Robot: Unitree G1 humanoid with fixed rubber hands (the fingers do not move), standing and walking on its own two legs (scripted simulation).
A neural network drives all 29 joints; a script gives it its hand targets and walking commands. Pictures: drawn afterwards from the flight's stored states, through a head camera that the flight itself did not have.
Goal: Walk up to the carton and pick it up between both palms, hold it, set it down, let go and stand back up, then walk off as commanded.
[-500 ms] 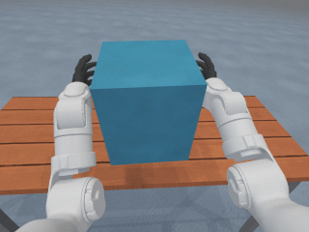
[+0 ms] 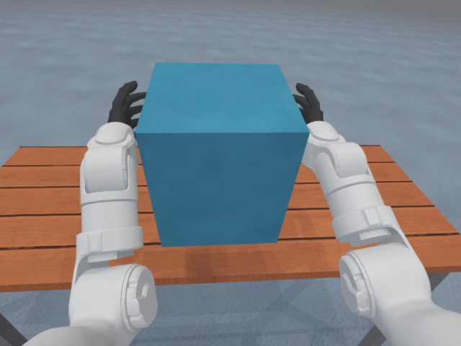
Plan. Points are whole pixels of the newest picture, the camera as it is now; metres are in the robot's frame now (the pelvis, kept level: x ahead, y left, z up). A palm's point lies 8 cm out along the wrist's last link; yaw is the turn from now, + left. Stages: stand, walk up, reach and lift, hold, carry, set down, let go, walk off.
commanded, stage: hold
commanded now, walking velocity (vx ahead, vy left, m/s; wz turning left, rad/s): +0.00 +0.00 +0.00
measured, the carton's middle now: (219, 157) +0.38 +0.01 +0.19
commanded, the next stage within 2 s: none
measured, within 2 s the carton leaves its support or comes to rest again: neither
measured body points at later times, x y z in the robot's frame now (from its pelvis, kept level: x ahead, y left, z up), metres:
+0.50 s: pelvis +0.00 +0.00 +0.00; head -0.06 +0.01 +0.45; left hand +0.38 +0.17 +0.25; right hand +0.39 -0.14 +0.25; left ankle +0.01 +0.14 -0.75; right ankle +0.01 -0.13 -0.75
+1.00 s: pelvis +0.00 +0.00 +0.00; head -0.07 +0.01 +0.44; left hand +0.38 +0.17 +0.26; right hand +0.39 -0.14 +0.25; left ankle +0.01 +0.14 -0.75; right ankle +0.01 -0.13 -0.75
